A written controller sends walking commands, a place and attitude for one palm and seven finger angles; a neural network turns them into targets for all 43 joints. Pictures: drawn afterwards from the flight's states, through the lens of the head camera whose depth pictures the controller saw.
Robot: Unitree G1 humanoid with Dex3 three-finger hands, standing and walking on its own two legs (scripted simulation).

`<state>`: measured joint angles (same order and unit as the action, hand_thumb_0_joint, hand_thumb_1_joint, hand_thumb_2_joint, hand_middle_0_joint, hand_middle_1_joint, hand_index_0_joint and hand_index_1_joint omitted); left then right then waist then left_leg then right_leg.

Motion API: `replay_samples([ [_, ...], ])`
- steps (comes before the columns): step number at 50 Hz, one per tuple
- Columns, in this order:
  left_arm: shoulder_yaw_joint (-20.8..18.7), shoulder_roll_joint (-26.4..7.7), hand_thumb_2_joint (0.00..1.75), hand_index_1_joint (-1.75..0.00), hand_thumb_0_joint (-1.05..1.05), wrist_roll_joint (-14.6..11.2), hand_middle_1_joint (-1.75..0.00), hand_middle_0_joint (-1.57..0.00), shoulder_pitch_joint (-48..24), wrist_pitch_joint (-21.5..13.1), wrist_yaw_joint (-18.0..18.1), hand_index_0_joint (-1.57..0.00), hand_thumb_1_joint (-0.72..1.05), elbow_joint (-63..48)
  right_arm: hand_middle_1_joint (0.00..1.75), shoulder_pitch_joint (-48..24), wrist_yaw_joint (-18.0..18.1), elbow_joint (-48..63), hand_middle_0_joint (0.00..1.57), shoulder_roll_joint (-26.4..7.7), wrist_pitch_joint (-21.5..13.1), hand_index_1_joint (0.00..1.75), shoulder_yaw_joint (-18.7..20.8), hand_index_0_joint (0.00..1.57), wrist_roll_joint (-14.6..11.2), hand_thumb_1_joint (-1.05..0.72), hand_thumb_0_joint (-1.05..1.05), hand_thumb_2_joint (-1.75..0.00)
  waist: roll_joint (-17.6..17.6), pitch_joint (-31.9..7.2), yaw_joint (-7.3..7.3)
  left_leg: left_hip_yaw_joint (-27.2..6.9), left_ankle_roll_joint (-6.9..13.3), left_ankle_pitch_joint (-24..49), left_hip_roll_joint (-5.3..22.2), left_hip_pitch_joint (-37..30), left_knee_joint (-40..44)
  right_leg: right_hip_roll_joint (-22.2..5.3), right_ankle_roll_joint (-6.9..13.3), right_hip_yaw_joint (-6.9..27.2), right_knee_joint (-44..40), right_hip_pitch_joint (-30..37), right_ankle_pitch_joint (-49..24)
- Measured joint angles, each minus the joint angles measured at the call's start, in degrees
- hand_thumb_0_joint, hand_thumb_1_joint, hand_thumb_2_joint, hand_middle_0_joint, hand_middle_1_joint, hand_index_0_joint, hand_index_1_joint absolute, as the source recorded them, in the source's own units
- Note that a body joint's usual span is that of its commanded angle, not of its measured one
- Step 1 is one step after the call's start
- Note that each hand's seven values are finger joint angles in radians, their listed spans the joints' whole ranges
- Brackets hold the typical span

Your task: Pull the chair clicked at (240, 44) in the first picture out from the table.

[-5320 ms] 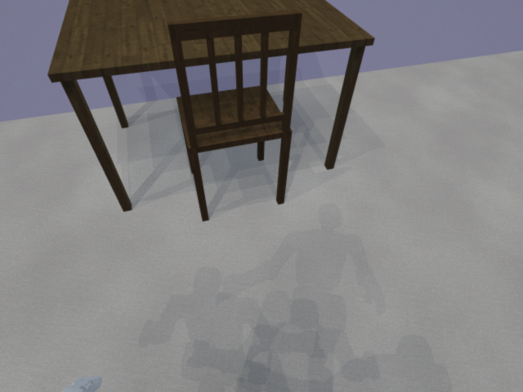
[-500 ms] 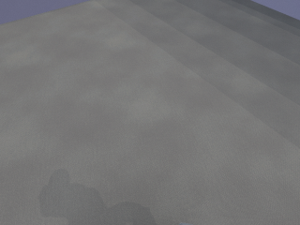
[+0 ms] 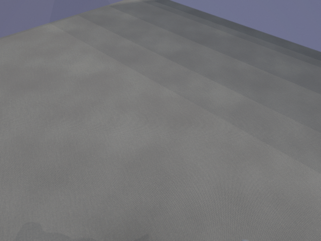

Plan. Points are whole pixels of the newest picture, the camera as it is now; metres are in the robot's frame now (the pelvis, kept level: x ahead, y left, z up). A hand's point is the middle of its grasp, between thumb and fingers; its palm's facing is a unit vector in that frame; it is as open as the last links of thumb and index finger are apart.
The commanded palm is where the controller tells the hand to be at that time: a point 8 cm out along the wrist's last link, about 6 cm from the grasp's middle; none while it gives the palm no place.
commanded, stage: turn to face it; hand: left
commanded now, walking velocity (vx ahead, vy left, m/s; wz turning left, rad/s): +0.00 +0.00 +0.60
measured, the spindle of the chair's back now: out of the picture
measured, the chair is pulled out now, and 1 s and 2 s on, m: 0.00 0.00 0.00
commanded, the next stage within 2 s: none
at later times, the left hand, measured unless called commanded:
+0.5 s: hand out of the picture +0.12 +0.16 -0.14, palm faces +0.23 -0.94 -0.24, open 7.4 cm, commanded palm none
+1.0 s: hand out of the picture -0.03 +0.23 -0.16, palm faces +0.54 -0.79 -0.27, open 7.4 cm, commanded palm none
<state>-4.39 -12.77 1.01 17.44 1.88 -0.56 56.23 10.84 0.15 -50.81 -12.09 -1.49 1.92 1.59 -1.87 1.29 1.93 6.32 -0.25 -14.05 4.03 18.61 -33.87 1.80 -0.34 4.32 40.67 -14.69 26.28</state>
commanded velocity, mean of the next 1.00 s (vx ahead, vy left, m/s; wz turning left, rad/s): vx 0.00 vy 0.00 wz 0.60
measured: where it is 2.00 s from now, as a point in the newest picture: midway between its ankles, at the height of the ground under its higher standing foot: outside the picture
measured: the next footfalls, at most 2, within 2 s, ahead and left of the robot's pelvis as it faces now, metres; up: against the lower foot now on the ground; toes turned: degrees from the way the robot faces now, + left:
right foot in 0.36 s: +0.10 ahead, -0.12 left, +0.00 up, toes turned +3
left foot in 0.80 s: +0.03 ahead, +0.12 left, +0.00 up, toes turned +32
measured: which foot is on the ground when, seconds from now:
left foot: down 0.00-0.36, up 0.38-0.78, down 0.80-1.00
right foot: up 0.00-0.34, down 0.36-0.80, up 0.82-1.00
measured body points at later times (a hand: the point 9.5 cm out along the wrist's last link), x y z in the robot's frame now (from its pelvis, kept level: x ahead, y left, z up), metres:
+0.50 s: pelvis +0.05 -0.03 +0.01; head +0.08 -0.06 +0.46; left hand +0.11 +0.21 -0.12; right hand +0.09 -0.26 -0.16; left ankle +0.00 +0.10 -0.65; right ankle +0.06 -0.12 -0.73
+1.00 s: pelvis +0.04 +0.00 +0.01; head +0.07 +0.04 +0.45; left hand -0.06 +0.27 -0.14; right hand +0.29 -0.15 -0.11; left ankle +0.00 +0.10 -0.73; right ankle +0.09 -0.14 -0.65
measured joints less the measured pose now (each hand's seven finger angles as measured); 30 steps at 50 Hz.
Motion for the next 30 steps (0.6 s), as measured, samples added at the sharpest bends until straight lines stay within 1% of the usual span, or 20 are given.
replay_samples([
  [1,-0.1,-0.2,0.90,-0.30,0.01,0.3,-0.30,-0.20,-0.1,0.3,0.1,-0.20,0.91,0.6,0.30,0.3,0.1,-0.1,0.20,0.4,-0.2,0.30,-0.4,0.20,0.2,-0.91,0.01,-0.90,-0.2,0.0,-0.35,0.6,0.8,-0.9,0.2,-0.5,-0.4,-0.1,0.0,-1.1,5.9,-2.3,2.1],
  [2,-0.1,-0.4,0.90,-0.30,0.01,0.5,-0.30,-0.20,-0.4,0.4,0.1,-0.20,0.91,1.2,0.30,0.9,0.3,-0.3,0.20,0.9,-0.3,0.30,-0.7,0.20,0.3,-0.91,0.01,-0.90,-0.3,0.0,-0.86,0.9,1.3,-1.5,0.3,-1.3,0.2,-0.4,0.0,-2.3,10.8,-4.3,2.4],
  [3,-0.1,-0.6,0.90,-0.30,0.01,0.6,-0.30,-0.20,-1.0,0.4,0.1,-0.20,0.91,1.7,0.30,1.6,0.5,-0.8,0.20,1.4,-0.5,0.30,-1.0,0.20,0.3,-0.91,0.01,-0.90,-0.4,0.0,-1.39,1.0,1.5,-1.5,0.2,-2.4,1.5,-1.0,-0.2,-3.4,14.0,-5.9,1.5],
  [4,0.0,-0.8,0.90,-0.30,0.01,0.6,-0.30,-0.20,-1.6,0.2,0.1,-0.20,0.91,2.0,0.30,2.5,0.8,-1.5,0.20,1.9,-0.6,0.30,-1.2,0.20,0.3,-0.91,0.01,-0.90,-0.6,0.0,-1.79,0.9,1.3,-0.8,-0.1,-3.5,3.4,-1.8,-0.5,-4.3,15.3,-7.0,0.1],
  [5,0.2,-0.7,0.90,-0.30,0.01,0.5,-0.30,-0.20,-2.4,-0.1,0.2,-0.20,0.91,2.1,0.30,3.4,1.0,-2.6,0.20,2.4,-0.7,0.30,-1.5,0.20,0.1,-0.91,0.01,-0.90,-0.6,0.0,-2.06,0.7,1.4,0.0,-0.4,-4.6,5.2,-2.5,-0.9,-5.1,14.9,-7.5,-1.2],
  [7,0.8,-0.3,0.90,-0.30,0.01,0.2,-0.30,-0.20,-3.9,-0.5,0.4,-0.20,0.91,2.0,0.30,5.1,1.2,-4.9,0.20,3.1,-0.5,0.30,-1.9,0.20,-0.1,-0.91,0.01,-0.90,-0.4,0.0,-2.39,0.1,1.6,1.2,-1.0,-6.2,8.2,-3.7,-1.7,-6.1,10.8,-7.4,-3.2],
  [10,1.5,0.9,0.90,-0.30,0.01,-0.2,-0.30,-0.19,-6.5,-0.7,1.0,-0.20,0.91,1.4,0.30,7.3,1.1,-8.0,0.21,4.0,0.4,0.30,-1.8,0.20,-0.4,-0.92,0.01,-0.90,0.2,0.3,-3.12,-1.4,1.7,1.7,-2.0,-7.0,9.7,-4.6,-2.6,-6.5,4.4,-6.3,-4.4],
  [14,1.7,2.6,0.90,-0.30,0.01,-0.5,-0.30,-0.20,-9.4,-0.3,1.5,-0.20,0.91,0.4,0.30,9.1,0.6,-10.2,0.21,4.7,2.2,0.30,-0.9,0.20,-0.3,-0.91,0.01,-0.90,1.2,0.8,-4.27,-3.6,1.2,1.0,-3.2,-6.1,8.6,-4.4,-3.1,-6.9,-0.1,-4.9,-3.9],
  [16,1.6,3.4,0.90,-0.30,0.01,-0.6,-0.30,-0.20,-10.3,-0.5,1.6,-0.20,0.91,-0.3,0.30,9.6,0.4,-10.6,0.21,4.8,2.8,0.30,-0.3,0.20,-0.3,-0.91,0.01,-0.90,1.8,0.9,-4.70,-4.6,0.7,0.4,-3.7,-5.2,7.2,-3.9,-3.1,-7.4,-4.3,-3.2,-6.1],
  [17,1.6,3.6,0.90,-0.30,0.01,-0.6,-0.30,-0.20,-10.5,-0.7,1.7,-0.20,0.91,-0.8,0.30,9.9,0.3,-10.6,0.21,4.7,3.1,0.30,0.0,0.20,-0.4,-0.91,0.01,-0.90,2.0,0.9,-4.78,-5.0,0.3,-0.2,-4.0,-4.5,6.0,-3.8,-3.0,-7.7,-8.0,-1.6,-8.8],
  [18,1.6,4.1,0.90,-0.30,0.01,-0.6,-0.30,-0.20,-10.6,-1.1,1.8,-0.20,0.91,-1.0,0.30,10.0,0.2,-10.5,0.21,4.4,3.3,0.30,0.4,0.20,-0.6,-0.91,0.01,-0.90,2.6,1.0,-4.75,-5.6,-0.1,-1.0,-4.0,-3.6,4.3,-3.5,-1.3,-8.2,-10.3,-0.7,-11.1],
  [19,1.6,4.6,0.90,-0.30,0.01,-0.3,-0.30,-0.20,-10.8,-1.5,2.0,-0.20,0.91,-1.2,0.30,9.8,0.1,-10.4,0.21,3.9,3.6,0.30,0.8,0.20,-0.8,-0.91,0.01,-0.90,3.6,1.3,-4.91,-6.1,-0.5,-3.8,-3.8,-2.4,1.4,-3.3,0.4,-9.1,-10.0,-0.5,-11.2],
  [20,1.7,5.0,0.90,-0.30,0.01,-0.2,-0.30,-0.20,-10.7,-1.7,2.0,-0.20,0.91,-1.4,0.30,9.5,0.0,-10.2,0.21,3.6,4.1,0.30,1.2,0.20,-0.8,-0.91,0.01,-0.90,3.9,1.3,-5.15,-6.0,-1.0,-8.3,-3.9,-0.5,-3.4,-3.7,1.5,-10.0,-9.6,-0.4,-10.5],
  [21,1.8,5.2,0.90,-0.30,0.01,-0.2,-0.30,-0.20,-10.5,-1.8,2.1,-0.20,0.91,-1.7,0.30,9.2,0.0,-9.9,0.21,3.3,4.6,0.30,1.6,0.20,-0.7,-0.91,0.01,-0.90,3.9,1.3,-5.17,-5.7,-1.4,-11.4,-4.1,1.7,-9.4,-4.3,2.1,-10.9,-9.6,0.0,-9.9],
  [23,2.0,5.5,0.90,-0.30,0.01,-0.1,-0.30,-0.20,-9.9,-1.9,2.3,-0.20,0.91,-2.2,0.30,8.1,-0.3,-9.5,0.21,2.3,5.3,0.30,2.3,0.20,-0.6,-0.91,0.01,-0.90,3.9,1.4,-4.88,-4.7,-2.2,-12.5,-3.6,5.7,-20.8,-5.2,2.5,-12.5,-10.7,1.2,-9.6],
  [25,2.1,5.6,0.90,-0.30,0.01,0.0,-0.30,-0.20,-9.2,-1.8,2.4,-0.20,0.91,-2.4,0.30,6.7,-0.5,-8.7,0.21,1.2,5.6,0.30,2.9,0.20,-0.4,-0.91,0.01,-0.90,3.9,1.5,-4.54,-4.0,-3.0,-10.7,-2.5,8.5,-27.8,-5.8,2.4,-13.9,-11.8,2.3,-9.9],
  [27,1.6,5.2,0.90,-0.30,0.00,0.0,-0.30,-0.20,-8.4,-1.9,2.8,-0.20,0.91,-2.7,0.30,5.1,-0.8,-7.8,0.20,0.2,5.7,0.30,3.3,0.20,-0.4,-0.91,0.01,-0.90,3.6,1.6,-4.09,-3.5,-3.7,-9.5,-1.5,9.9,-30.2,-6.5,2.3,-15.2,-12.4,2.9,-10.1],
  [30,1.5,3.9,0.90,-0.30,0.00,0.4,-0.30,-0.20,-7.3,-1.7,2.7,-0.20,0.92,-2.8,0.30,2.5,-1.0,-6.3,0.20,-1.3,6.0,0.30,3.6,0.20,-0.3,-0.91,0.01,-0.90,2.8,1.9,-3.21,-2.9,-4.2,-9.1,-0.4,9.8,-28.0,-7.7,2.2,-17.1,-12.4,3.2,-9.8],
])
